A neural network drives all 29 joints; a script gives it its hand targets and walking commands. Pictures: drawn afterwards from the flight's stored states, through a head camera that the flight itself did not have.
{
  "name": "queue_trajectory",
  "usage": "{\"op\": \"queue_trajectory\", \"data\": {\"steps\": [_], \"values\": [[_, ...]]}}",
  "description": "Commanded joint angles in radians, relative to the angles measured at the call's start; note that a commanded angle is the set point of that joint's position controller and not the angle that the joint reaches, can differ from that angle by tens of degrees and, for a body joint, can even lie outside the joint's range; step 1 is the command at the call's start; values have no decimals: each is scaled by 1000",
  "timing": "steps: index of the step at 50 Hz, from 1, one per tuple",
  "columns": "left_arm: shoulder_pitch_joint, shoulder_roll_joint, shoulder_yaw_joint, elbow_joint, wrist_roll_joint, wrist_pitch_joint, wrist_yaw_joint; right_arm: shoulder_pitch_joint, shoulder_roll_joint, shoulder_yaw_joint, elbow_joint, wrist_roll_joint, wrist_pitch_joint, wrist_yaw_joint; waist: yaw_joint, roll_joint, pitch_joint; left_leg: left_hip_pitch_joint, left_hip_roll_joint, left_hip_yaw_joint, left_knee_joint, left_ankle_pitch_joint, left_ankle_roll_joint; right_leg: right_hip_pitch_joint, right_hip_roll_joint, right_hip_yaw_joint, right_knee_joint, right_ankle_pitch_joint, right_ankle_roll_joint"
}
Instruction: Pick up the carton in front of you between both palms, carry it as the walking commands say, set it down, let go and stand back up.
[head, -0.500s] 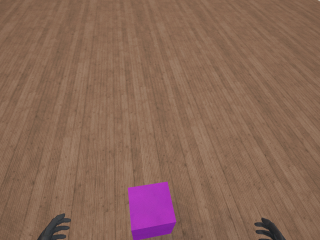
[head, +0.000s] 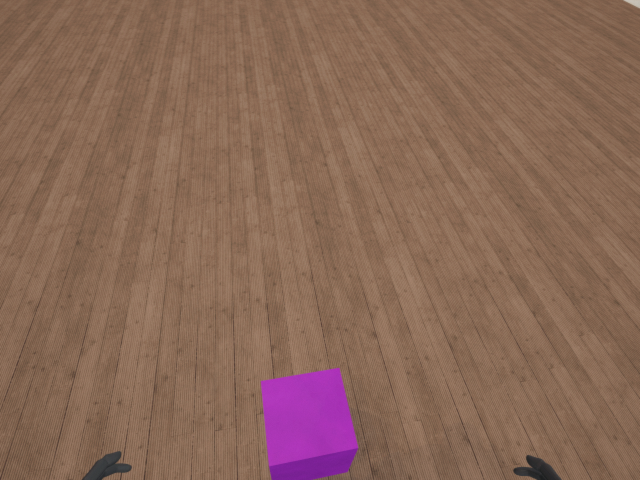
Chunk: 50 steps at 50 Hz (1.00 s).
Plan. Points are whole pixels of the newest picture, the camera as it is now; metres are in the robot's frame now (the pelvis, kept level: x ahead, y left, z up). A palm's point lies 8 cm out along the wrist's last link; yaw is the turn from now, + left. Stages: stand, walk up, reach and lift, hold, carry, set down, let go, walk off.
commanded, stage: stand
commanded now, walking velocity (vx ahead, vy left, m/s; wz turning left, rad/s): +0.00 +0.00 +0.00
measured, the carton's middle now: (306, 428) +0.38 +0.02 -0.65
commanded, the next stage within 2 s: none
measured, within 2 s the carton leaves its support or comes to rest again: neither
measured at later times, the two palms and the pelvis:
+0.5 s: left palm out of the picture +0.07 +0.30 -0.11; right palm out of the picture +0.08 -0.31 -0.09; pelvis -0.01 +0.00 +0.00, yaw +0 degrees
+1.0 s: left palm out of the picture +0.07 +0.30 -0.11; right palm out of the picture +0.08 -0.32 -0.09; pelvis -0.02 -0.01 +0.01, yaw +0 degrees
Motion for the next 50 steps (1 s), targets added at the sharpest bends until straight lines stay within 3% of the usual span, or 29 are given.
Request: {"op": "queue_trajectory", "data": {"steps": [1,19,50], "values": [[-27,145,28,-37,-1,-13,2,-37,-170,-34,-37,1,-12,-3,0,27,-31,19,133,-115,-78,244,-12,-17,-87,63,-50,212,-24],[-33,171,17,42,-5,-19,-4,-58,-193,-23,42,8,-15,4,1,25,-11,20,141,-123,-121,164,-10,-23,-97,80,-97,171,-32],[-57,196,9,108,-11,-22,-9,-78,-214,-15,106,15,-17,8,2,28,-21,39,151,-125,-134,195,-8,-16,-107,80,-123,191,-40]]}}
